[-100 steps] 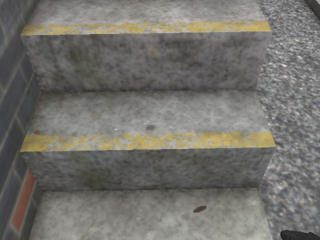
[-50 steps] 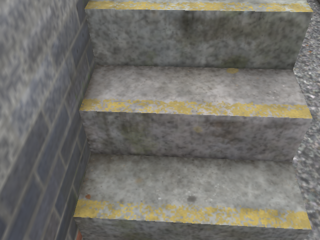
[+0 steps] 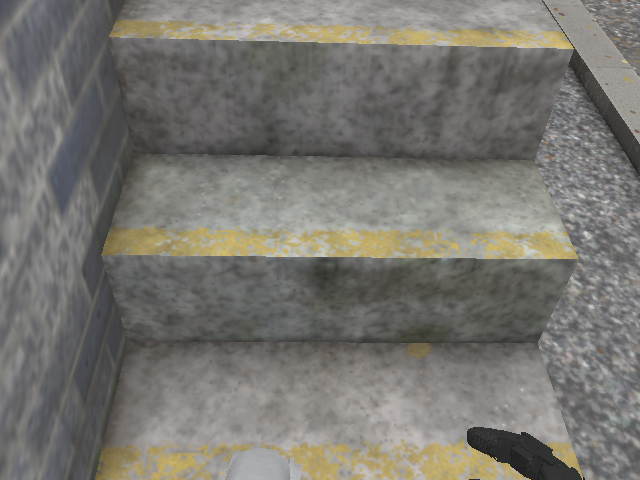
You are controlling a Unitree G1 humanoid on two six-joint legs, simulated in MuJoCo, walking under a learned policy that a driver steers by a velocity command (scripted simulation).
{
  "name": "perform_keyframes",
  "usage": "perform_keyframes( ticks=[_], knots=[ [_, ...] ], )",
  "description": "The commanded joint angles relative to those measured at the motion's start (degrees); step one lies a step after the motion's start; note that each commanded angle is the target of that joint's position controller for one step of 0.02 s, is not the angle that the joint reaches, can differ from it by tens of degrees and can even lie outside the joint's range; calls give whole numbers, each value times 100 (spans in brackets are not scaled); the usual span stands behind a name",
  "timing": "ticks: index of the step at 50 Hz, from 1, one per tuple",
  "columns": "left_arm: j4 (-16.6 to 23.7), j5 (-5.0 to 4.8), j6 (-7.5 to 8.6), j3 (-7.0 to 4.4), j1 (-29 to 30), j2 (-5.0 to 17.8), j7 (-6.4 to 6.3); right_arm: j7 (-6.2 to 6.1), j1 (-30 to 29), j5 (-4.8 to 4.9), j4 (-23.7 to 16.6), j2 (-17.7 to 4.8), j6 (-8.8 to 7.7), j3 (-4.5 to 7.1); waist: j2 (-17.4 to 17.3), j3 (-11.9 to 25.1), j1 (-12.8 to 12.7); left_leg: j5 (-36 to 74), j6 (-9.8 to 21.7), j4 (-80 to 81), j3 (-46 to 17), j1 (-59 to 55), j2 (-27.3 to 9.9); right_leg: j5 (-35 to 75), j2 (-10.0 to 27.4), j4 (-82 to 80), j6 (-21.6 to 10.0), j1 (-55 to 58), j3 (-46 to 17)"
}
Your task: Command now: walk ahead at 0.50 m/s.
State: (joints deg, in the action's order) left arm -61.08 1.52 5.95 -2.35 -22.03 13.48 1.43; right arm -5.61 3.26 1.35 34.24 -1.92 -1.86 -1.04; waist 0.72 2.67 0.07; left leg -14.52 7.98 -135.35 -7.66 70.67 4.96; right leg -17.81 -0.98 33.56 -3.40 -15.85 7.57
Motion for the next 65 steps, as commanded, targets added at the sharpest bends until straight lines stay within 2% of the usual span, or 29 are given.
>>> perform_keyframes(
  ticks=[1, 4, 7, 8, 11, 12, 13, 14, 17, 20, 21, 22, 26, 29, 31, 32, 33, 34, 36, 44, 51, 53, 54, 55, 56, 57, 60, 63, 65],
  knots=[
    [97, -193, 431, 7, 212, 455, 51, -145, 167, 27, -86, -248, 150, 83, -63, -1091, 319, 102, 25, -124, 128, 508, -136, -127, 1440, -2192, -659, -793, -1250],
    [-161, -225, 420, -44, -512, 538, -89, 12, -452, -131, -181, -359, 167, 55, 299, -702, -95, 320, -11, 1247, 1062, 473, -518, -125, 1321, -2499, -630, 143, -1182],
    [-123, 97, 85, -140, -766, 606, -296, 190, -1012, -70, -295, -276, 61, -22, 917, -232, -365, -592, -42, 1739, 1326, 928, -1058, 497, 1530, -2500, -998, 1730, -1341],
    [-159, -88, -7, -175, -766, 567, -322, 367, -1211, -56, -509, -112, 52, -219, 1051, -146, -319, -1460, -9, 3646, 1517, 192, -1226, 532, 1575, -3226, -1021, 1710, -1269],
    [157, -280, -156, -148, -174, 376, -335, 164, 533, 418, 351, -371, 95, -102, 1576, 978, 481, -1851, -479, 7182, 1688, -4705, 183, 8489, 1176, -1830, -964, 971, -507],
    [316, -367, -88, -274, 354, 752, -215, 4, 1807, 344, 766, -1067, 34, 100, 1272, 1722, 956, -1262, -547, 8278, 268, -5551, -207, 8143, 995, -360, -436, 1015, -418],
    [761, -645, -56, -247, 224, 251, 36, -196, 2795, 48, 1087, -2015, 108, 375, -1218, 2561, 1065, -1567, 274, 9863, -3130, -7018, -1957, 5410, 397, 1903, 84, -586, -577],
    [359, -510, -45, -357, -8, 270, 300, -309, 2546, -112, 1117, -2249, 185, 488, -1302, 2840, 854, -2022, 867, 11764, -5245, -7080, -2310, 1988, -52, 3576, 153, -1096, -1613],
    [632, 178, -280, -209, 611, -239, 281, 20, 1384, 78, 1555, -1858, -129, 551, 32, 644, -2, -987, 609, 10360, -3180, -5470, -2301, 1890, -656, 7804, 170, -3041, -2377],
    [1015, 405, -940, -222, 99, 161, 181, 15, 249, -139, 1302, -1243, -361, 405, 72, 121, -980, -52, -351, 9955, -1134, -5245, -2255, 1181, -727, 8722, 461, -3563, -2721],
    [1317, 226, -616, -157, 399, -122, 9, 125, 347, -587, 1740, -875, -286, 308, -689, -531, -866, -1010, -95, 9426, 282, -5324, -1496, 615, -831, 8489, 35, -4384, -2219],
    [1345, 135, -441, -130, 501, -135, 24, 159, 831, -643, 1749, -832, -317, 312, -625, -507, -657, -643, -125, 9645, 651, -5679, -1514, 429, -926, 8362, -58, -4592, -2133],
    [2094, -34, -580, -90, 729, 262, 9, 132, -167, -402, 1036, -1906, -345, 516, -1049, -375, -1289, -1308, -384, 11017, 1397, -3841, -1590, 338, -248, 4189, 175, -2091, -1180],
    [1464, -249, -673, -224, -1219, 295, -99, -1, -118, -156, 974, -2144, -293, 539, -1758, 252, -1751, 886, 33, 10215, 1462, -4053, -1928, 253, 364, 2472, -120, 981, -219],
    [1011, -142, -377, -319, -1790, 253, -68, 117, -530, -78, 769, -1757, -219, 457, 577, -259, -2153, 290, -99, 6348, 1863, -3753, -819, 1200, 0, -715, -748, 1356, -443],
    [1007, -67, -208, -81, -1184, -243, -52, 181, -415, -155, 572, -941, -122, 183, 671, -1076, -1451, -612, 25, 3594, 1152, -2951, -331, 1324, -50, -1138, -839, 445, -1221],
    [1100, 71, -93, -46, -719, 235, 60, 123, 859, -209, 489, -296, -183, 103, 1228, -807, -184, -455, -243, 1507, -54, -1880, 154, 6201, 790, 330, -952, 668, -2681],
    [1399, -8, -143, -289, -538, 1182, 90, 270, 1386, -394, 219, -355, -105, 92, 1712, 481, 158, -217, -346, 1568, -109, -2055, -62, 2044, 1760, -1252, -1258, 545, -4765],
    [1538, -26, 19, -194, 772, 644, 4, 339, -290, -624, -406, -1094, -56, 167, 788, -1112, 201, -172, -461, 1522, 100, -1098, -795, -2898, 1820, -2106, -1230, -1254, -4966],
    [916, 69, 357, -252, -947, 490, -221, 157, -928, -247, -631, -787, 41, 208, 29, -738, -441, -465, -132, 626, 338, 431, -974, -268, 1831, -1918, -1035, 893, -2947],
    [940, -59, 230, -319, -558, 671, -282, 208, -2432, -37, -1853, -696, 89, -6, 973, -799, -636, -1963, -58, 3774, 1093, -73, -1600, 862, 1503, -3413, -619, 663, -1614],
    [1178, -292, -108, -353, -375, 850, -297, 55, -532, 267, -1151, -552, 168, -10, 892, 665, 29, -2075, -86, 6237, 1567, -4643, -564, 5874, 1172, -2971, -855, -216, -1271],
    [1057, -462, 60, -476, 374, 1193, -177, -72, 1399, 229, -471, -1143, 211, 341, 1694, 1963, 1084, -1708, -470, 6530, 1404, -6159, -35, 8962, 1134, -1357, -626, 381, -1113],
    [1157, -600, 181, -622, 1062, 1501, -80, -3, 2939, -20, 106, -1935, 214, 572, 1058, 2339, 1912, -1808, -603, 7915, -12, -6899, -268, 8023, 758, 1021, -169, -34, -1283],
    [1737, -711, -46, -513, 1562, 460, 143, -183, 2731, -215, 222, -2629, 202, 619, -1947, 2417, 1499, -2353, -189, 11077, -3981, -7235, -1912, 3156, -425, 3251, 96, -1982, -1524],
    [1371, -211, -177, -473, 938, 215, 204, -221, 2125, -287, 158, -2618, 132, 636, -1692, 2555, 1071, -3305, 125, 12361, -5714, -6684, -2482, 2103, -750, 5861, 154, -2317, -2853],
    [1488, 406, -498, -232, 798, -180, 262, 72, 135, 145, 701, -1903, -117, 566, -1015, 790, -452, -4075, 104, 10752, -3578, -4437, -2428, 2655, -684, 8246, 78, -3215, -2512],
    [1585, 301, -872, -59, 767, -428, 199, 150, 378, 31, 1313, -1166, -339, 343, -357, -39, -710, -2319, -243, 10474, -1563, -3987, -2307, 2191, -745, 8346, 22, -3722, -2455],
    [1817, 222, -949, 21, 1079, -580, 48, 229, 1032, 0, 1459, -1580, -537, 484, -468, -359, -501, -1307, -228, 10978, -918, -4645, -2358, 1356, -673, 8448, -50, -4474, -2347]
  ],
)
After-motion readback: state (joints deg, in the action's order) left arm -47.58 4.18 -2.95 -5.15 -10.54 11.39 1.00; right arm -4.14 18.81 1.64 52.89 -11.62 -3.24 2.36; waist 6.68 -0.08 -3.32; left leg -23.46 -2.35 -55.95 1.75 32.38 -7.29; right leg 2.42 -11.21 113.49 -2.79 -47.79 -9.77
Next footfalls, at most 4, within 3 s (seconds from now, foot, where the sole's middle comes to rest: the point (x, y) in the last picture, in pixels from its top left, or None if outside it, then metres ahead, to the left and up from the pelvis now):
0.22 left None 0.16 0.16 -0.55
0.64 right None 0.28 -0.16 -0.56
1.08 left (193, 411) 0.50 0.21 -0.35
1.66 right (475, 209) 0.74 -0.22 -0.15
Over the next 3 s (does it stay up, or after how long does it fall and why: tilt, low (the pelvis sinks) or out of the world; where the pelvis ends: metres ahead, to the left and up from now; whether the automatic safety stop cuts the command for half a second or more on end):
stays up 1.09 -0.06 0.91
